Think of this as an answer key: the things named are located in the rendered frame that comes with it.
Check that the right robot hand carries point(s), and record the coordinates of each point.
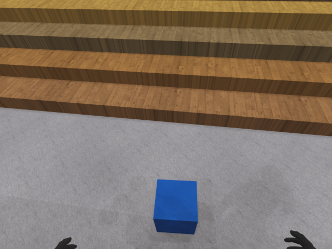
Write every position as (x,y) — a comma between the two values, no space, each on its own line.
(299,239)

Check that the carton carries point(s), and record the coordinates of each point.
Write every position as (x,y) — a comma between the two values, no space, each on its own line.
(176,209)

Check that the left robot hand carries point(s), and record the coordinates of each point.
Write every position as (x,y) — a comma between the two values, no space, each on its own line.
(63,244)

